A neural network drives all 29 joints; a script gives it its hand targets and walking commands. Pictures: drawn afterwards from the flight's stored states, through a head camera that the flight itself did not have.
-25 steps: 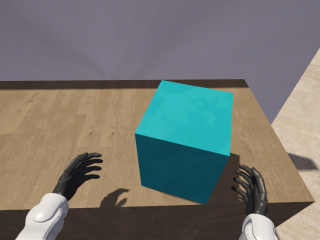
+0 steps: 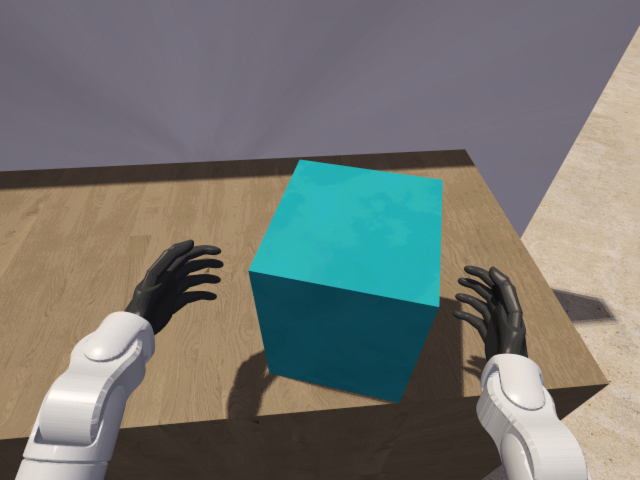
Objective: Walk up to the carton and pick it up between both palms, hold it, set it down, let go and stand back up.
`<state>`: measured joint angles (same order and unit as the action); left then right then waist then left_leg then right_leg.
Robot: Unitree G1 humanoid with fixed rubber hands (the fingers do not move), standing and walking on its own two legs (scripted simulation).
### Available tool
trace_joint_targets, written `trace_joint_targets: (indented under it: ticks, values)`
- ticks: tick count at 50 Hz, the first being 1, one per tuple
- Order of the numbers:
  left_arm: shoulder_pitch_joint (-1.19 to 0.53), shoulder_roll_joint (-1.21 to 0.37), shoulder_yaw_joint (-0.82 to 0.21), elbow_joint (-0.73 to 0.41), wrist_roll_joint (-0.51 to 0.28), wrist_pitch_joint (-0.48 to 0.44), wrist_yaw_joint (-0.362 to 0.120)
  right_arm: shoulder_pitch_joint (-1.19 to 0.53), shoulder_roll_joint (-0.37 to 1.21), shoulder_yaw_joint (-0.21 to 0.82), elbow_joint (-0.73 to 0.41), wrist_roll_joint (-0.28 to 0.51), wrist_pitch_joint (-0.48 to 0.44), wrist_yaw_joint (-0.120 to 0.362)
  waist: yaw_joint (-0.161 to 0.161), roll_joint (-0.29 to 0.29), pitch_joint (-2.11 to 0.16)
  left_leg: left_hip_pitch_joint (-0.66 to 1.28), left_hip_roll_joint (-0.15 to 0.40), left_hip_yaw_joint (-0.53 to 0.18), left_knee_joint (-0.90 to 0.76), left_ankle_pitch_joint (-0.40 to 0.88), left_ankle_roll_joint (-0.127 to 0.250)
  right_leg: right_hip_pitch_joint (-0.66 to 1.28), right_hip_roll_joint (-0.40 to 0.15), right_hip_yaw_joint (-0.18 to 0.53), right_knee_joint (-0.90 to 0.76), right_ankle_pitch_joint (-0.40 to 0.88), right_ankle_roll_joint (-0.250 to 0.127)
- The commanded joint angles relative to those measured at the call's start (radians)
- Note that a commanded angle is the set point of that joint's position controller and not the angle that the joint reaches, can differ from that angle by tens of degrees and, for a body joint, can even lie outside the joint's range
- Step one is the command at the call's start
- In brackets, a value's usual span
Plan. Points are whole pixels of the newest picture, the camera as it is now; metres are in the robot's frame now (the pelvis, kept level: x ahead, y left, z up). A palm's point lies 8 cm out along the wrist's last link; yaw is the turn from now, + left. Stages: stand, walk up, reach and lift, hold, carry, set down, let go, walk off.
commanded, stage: reach and lift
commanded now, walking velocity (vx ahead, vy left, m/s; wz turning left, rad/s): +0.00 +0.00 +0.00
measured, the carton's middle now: (350, 282) +0.39 -0.04 +0.03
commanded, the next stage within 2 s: none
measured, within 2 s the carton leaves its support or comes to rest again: neither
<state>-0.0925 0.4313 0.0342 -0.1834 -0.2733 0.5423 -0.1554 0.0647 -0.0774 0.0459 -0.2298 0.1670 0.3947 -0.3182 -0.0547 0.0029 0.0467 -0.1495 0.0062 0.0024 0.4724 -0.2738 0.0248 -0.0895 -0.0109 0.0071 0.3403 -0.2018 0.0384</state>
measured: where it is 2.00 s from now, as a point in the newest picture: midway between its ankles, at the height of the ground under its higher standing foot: outside the picture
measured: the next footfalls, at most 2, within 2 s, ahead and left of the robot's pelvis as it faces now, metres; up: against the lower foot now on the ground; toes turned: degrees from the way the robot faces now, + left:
none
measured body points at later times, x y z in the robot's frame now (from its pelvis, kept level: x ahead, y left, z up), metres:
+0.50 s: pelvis +0.00 +0.00 +0.00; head +0.00 +0.01 +0.45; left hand +0.38 +0.17 +0.17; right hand +0.31 -0.20 +0.14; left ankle -0.01 +0.10 -0.74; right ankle -0.01 -0.15 -0.74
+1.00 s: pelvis +0.00 +0.00 +0.00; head +0.01 +0.02 +0.45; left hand +0.44 +0.15 +0.20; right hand +0.35 -0.21 +0.17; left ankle -0.01 +0.10 -0.74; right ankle -0.01 -0.15 -0.74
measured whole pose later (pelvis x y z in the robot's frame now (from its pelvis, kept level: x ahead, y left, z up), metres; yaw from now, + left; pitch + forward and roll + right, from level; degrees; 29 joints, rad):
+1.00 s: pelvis +0.00 +0.00 +0.00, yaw +0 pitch -2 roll -2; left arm -0.69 0.47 0.03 0.30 -0.27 0.60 -0.17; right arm -0.55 -0.14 -0.01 0.14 0.25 0.53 -0.32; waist -0.17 0.00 0.05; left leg -0.16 0.01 0.00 0.46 -0.27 0.03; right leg -0.09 -0.01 0.01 0.32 -0.19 0.04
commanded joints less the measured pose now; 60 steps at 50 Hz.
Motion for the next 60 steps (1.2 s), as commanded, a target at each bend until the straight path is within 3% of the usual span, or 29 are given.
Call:
trace_joint_targets:
  ticks: [1,8,12,14,17,22,24,28,32,37,45,53,55,56,60]
  values:
    - [-0.381,0.195,0.148,-0.08,-0.047,0.01,0.003,-0.288,-0.1,-0.154,-0.199,0.084,0.047,-0.028,-0.023,0.039,-0.199,0.093,0.021,0.036,-0.142,0.327,-0.04,0.136,0.006,0.027,-0.047,0.351,-0.03]
    - [-0.484,0.196,0.133,0.12,-0.008,0.056,-0.026,-0.428,-0.133,-0.178,-0.037,0.093,0.114,-0.03,-0.053,0.033,-0.144,0.02,0.031,0.022,-0.176,0.172,-0.029,0.149,0.001,0.03,-0.054,0.274,-0.042]
    - [-0.593,0.209,0.13,0.161,0.014,0.049,-0.03,-0.516,-0.145,-0.199,0.046,0.103,0.138,-0.03,-0.066,0.054,-0.153,-0.002,0.036,0.016,-0.197,0.121,-0.031,0.154,0.008,0.021,-0.053,0.231,-0.05]
    - [-0.609,0.205,0.115,0.124,0.013,0.036,-0.024,-0.524,-0.139,-0.191,0.056,0.113,0.134,-0.024,-0.075,0.071,-0.191,0.027,0.038,0.012,-0.191,0.191,-0.039,0.163,0.015,0.015,-0.043,0.289,-0.051]
    - [-0.654,0.215,0.122,0.144,0.004,0.031,-0.019,-0.557,-0.15,-0.187,0.071,0.124,0.127,-0.02,-0.082,0.049,-0.224,0.066,0.022,0.02,-0.16,0.268,-0.041,0.134,0.014,0.009,-0.036,0.343,-0.043]
    - [-0.723,0.22,0.122,0.229,0.012,0.047,-0.018,-0.658,-0.177,-0.189,0.116,0.136,0.124,-0.014,-0.09,0.046,-0.233,0.044,0.014,0.017,-0.163,0.255,-0.04,0.136,0.015,0.005,-0.038,0.353,-0.041]
    - [-0.708,0.213,0.122,0.216,0.017,0.054,-0.017,-0.643,-0.169,-0.176,0.079,0.144,0.108,-0.014,-0.085,0.044,-0.262,0.067,0.007,0.021,-0.154,0.319,-0.044,0.162,0.016,0.002,-0.029,0.428,-0.036]
    - [-0.782,0.216,0.136,0.289,0.032,0.067,-0.014,-0.711,-0.188,-0.169,0.146,0.143,0.107,-0.009,-0.088,0.041,-0.261,0.063,0.002,0.021,-0.143,0.353,-0.047,0.144,0.018,-0.007,-0.023,0.452,-0.027]
    - [-0.85,0.228,0.135,0.256,0.03,0.058,-0.007,-0.753,-0.197,-0.175,0.158,0.153,0.1,0.0,-0.103,0.06,-0.32,0.086,0.0,0.021,-0.132,0.405,-0.053,0.15,0.021,-0.011,-0.016,0.494,-0.028]
    - [-0.938,0.234,0.124,0.367,0.032,0.052,0.0,-0.841,-0.195,-0.186,0.258,0.154,0.105,0.005,-0.125,0.056,-0.309,0.064,0.002,0.015,-0.129,0.385,-0.052,0.141,0.02,-0.012,-0.01,0.488,-0.023]
    - [-1.063,0.239,0.101,0.472,0.035,0.027,0.007,-0.987,-0.2,-0.183,0.321,0.146,0.081,0.006,-0.147,0.062,-0.348,0.066,0.001,0.013,-0.122,0.417,-0.059,0.155,0.023,-0.026,-0.012,0.519,-0.021]
    - [-1.172,0.244,0.092,0.618,0.054,-0.008,0.019,-1.09,-0.185,-0.176,0.453,0.147,0.066,0.016,-0.145,0.063,-0.379,0.067,0.005,0.011,-0.12,0.423,-0.059,0.146,0.029,-0.027,-0.022,0.515,-0.026]
    - [-1.175,0.219,0.079,0.651,0.066,-0.017,0.02,-1.087,-0.179,-0.174,0.503,0.146,0.054,0.019,-0.162,0.085,-0.381,0.083,0.007,0.005,-0.113,0.452,-0.069,0.138,0.032,-0.036,-0.017,0.529,-0.027]
    - [-1.165,0.218,0.078,0.649,0.066,-0.024,0.02,-1.082,-0.178,-0.172,0.505,0.15,0.048,0.02,-0.148,0.089,-0.396,0.101,0.006,0.008,-0.11,0.471,-0.071,0.135,0.034,-0.034,-0.022,0.535,-0.028]
    - [-1.118,0.163,0.066,0.771,0.097,-0.061,0.012,-1.037,-0.142,-0.15,0.606,0.138,0.011,0.024,-0.153,0.087,-0.346,0.127,0.011,-0.005,-0.093,0.513,-0.078,0.104,0.039,-0.042,-0.032,0.527,-0.03]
